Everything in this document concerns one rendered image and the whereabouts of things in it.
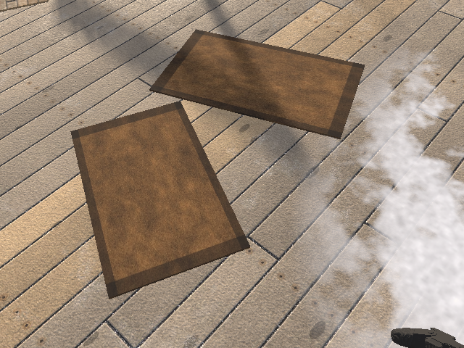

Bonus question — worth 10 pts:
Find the robot right hand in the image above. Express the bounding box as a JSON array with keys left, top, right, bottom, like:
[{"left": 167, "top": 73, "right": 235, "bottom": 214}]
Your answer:
[{"left": 391, "top": 328, "right": 464, "bottom": 348}]

